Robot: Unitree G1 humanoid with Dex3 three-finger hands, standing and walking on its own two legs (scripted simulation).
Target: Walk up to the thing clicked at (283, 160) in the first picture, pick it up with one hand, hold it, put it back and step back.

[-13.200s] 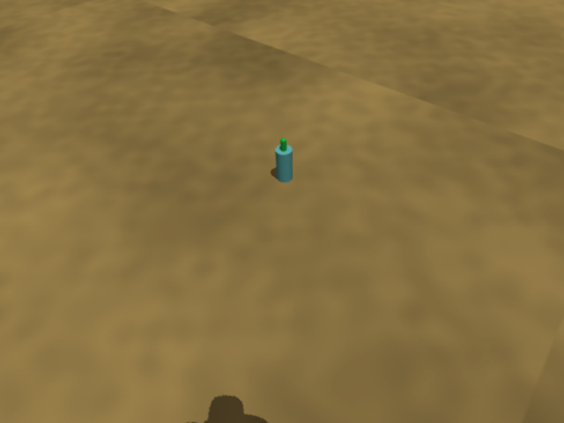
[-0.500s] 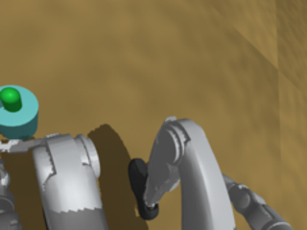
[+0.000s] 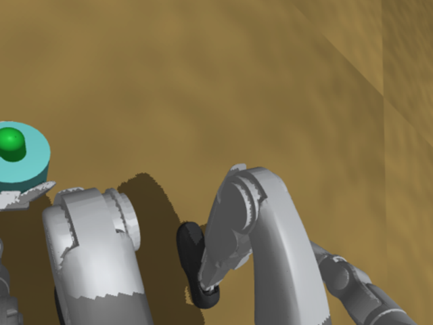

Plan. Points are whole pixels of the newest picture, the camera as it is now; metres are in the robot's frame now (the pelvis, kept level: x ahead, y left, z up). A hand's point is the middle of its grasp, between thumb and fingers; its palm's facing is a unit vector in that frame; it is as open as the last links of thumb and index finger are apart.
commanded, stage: settle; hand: left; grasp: from the side
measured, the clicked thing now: (15, 161) +0.39 +0.25 -0.16
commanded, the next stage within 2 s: lift in 1.80 s
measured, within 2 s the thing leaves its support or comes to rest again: leaves its support in 0.38 s
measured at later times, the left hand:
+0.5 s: hand (5, 194) +0.34 +0.25 -0.15, palm faces +0.21 -0.98 -0.02, open 11.3 cm
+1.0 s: hand out of the picture +0.35 +0.26 -0.03, palm faces +0.19 -0.98 -0.07, open 11.4 cm
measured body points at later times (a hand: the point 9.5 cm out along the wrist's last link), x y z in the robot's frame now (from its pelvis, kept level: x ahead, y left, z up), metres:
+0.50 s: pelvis +0.01 -0.01 +0.02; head +0.20 +0.19 +0.37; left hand +0.32 +0.30 -0.14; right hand +0.23 -0.22 -0.04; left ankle +0.08 +0.12 -0.25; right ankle +0.15 -0.12 -0.25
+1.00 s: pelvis +0.02 -0.01 +0.05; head +0.20 +0.10 +0.44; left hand +0.34 +0.31 -0.02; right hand +0.24 -0.24 -0.05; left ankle +0.08 +0.12 -0.25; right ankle +0.15 -0.12 -0.25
